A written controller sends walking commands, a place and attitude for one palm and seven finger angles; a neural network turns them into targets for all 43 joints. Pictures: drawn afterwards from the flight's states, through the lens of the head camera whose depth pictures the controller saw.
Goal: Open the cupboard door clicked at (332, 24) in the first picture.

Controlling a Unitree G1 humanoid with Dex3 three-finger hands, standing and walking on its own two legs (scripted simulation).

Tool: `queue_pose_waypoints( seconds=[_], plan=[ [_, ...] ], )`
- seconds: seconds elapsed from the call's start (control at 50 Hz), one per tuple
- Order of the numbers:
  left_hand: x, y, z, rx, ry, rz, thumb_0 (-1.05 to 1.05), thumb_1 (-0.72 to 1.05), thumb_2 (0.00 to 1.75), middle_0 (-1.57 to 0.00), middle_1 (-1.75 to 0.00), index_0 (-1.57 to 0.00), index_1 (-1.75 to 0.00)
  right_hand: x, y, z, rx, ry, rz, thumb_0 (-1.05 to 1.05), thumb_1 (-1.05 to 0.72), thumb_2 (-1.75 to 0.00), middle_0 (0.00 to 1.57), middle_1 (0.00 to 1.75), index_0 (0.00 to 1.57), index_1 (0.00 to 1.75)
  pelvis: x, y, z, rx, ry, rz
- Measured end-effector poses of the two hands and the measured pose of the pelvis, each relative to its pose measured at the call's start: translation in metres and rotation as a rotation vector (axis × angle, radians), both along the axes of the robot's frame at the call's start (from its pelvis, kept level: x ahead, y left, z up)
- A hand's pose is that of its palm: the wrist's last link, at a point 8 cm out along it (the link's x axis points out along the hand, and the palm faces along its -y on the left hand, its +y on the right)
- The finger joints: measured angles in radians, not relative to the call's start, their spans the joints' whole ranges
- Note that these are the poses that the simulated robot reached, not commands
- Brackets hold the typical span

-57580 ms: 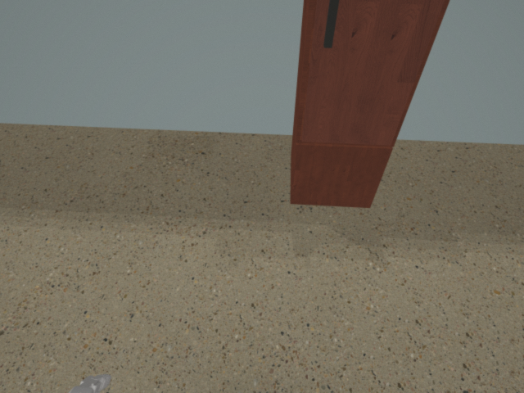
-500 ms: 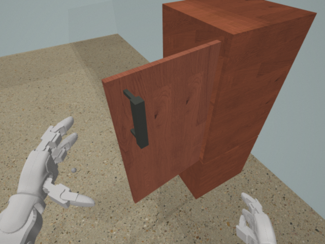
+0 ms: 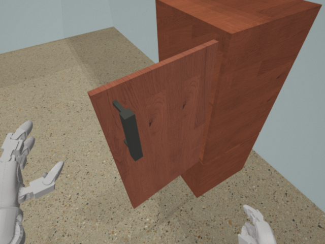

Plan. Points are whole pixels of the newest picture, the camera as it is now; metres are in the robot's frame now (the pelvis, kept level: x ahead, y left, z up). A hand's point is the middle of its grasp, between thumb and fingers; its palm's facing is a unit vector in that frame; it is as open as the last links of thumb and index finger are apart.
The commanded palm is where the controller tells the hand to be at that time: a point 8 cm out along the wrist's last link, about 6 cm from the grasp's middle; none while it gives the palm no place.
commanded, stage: draw the hand back to the body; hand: left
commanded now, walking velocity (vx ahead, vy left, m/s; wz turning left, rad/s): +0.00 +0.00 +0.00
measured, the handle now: (127, 131) +0.33 +0.12 +0.13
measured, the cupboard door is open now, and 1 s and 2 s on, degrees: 97 97 97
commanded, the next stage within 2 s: step back with the hand held close in 0.50 s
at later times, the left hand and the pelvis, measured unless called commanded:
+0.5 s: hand (39, 174) +0.20 +0.26 +0.15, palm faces +0.46 -0.80 -0.39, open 7.5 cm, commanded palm +0.15 +0.30 +0.16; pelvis +0.00 -0.01 +0.00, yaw +0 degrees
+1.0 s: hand (9, 208) +0.14 +0.28 +0.14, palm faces +0.38 -0.78 -0.50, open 7.4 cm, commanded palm +0.08 +0.32 +0.17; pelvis -0.06 +0.02 +0.00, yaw +0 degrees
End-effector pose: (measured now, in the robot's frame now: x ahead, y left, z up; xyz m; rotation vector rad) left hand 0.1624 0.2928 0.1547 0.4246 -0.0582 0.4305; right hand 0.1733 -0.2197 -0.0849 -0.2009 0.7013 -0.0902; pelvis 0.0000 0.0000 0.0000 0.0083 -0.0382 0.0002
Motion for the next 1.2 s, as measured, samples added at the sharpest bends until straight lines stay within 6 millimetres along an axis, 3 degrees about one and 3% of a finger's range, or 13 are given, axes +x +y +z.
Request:
queue_pose_waypoints(
  seconds=[0.18,0.3,0.64,0.72,0.8,0.94,1.2],
  plan=[
    [0.001,0.011,0.007,0.024,-0.006,0.053,0.0,0.69,0.81,-0.21,-0.3,-0.2,-0.3,0.016,-0.007,0.004,-0.008,-0.004,0.001,0.01,-0.9,-0.9,0.2,0.3,0.2,0.3,0.006,-0.004,0.0,0.0,0.007,0.002],
    [0.0,0.007,0.004,0.004,-0.001,0.061,0.01,0.82,0.87,-0.21,-0.3,-0.2,-0.3,0.018,-0.007,0.003,-0.005,-0.002,0.011,0.01,-0.9,-0.9,0.2,0.3,0.2,0.3,0.005,-0.006,0.0,0.001,0.008,0.006],
    [-0.015,0.004,0.01,0.012,-0.026,0.05,0.01,0.89,0.9,-0.21,-0.3,-0.21,-0.3,-0.005,-0.007,0.0,0.01,0.01,0.0,0.01,-0.9,-0.9,0.2,0.3,0.2,0.3,-0.008,-0.008,0.001,-0.003,-0.015,0.007],
    [-0.024,-0.003,0.02,0.068,-0.043,-0.002,0.01,0.89,0.9,-0.21,-0.3,-0.21,-0.3,-0.011,-0.01,0.002,-0.001,0.024,-0.011,0.01,-0.9,-0.9,0.2,0.3,0.2,0.3,-0.014,-0.006,0.0,-0.018,0.011,0.018],
    [-0.035,-0.003,0.022,0.112,-0.012,-0.047,0.01,0.89,0.9,-0.21,-0.3,-0.21,-0.3,-0.021,-0.014,0.002,-0.02,0.052,-0.043,0.01,-0.9,-0.9,0.2,0.3,0.2,0.3,-0.024,-0.001,0.0,-0.025,0.032,0.018],
    [-0.056,0.018,0.013,0.126,0.051,-0.034,0.01,0.88,0.9,-0.22,-0.3,-0.21,-0.3,-0.047,-0.011,0.002,-0.036,0.072,-0.092,0.01,-0.9,-0.9,0.2,0.3,0.2,0.3,-0.048,0.011,-0.002,-0.028,0.038,0.005],
    [-0.11,0.033,0.017,0.152,-0.092,-0.065,0.01,0.89,0.9,-0.22,-0.3,-0.21,-0.3,-0.111,0.014,0.009,-0.071,0.036,-0.066,0.01,-0.9,-0.9,0.2,0.3,0.2,0.3,-0.104,0.028,-0.01,-0.055,0.026,0.026]
  ],
)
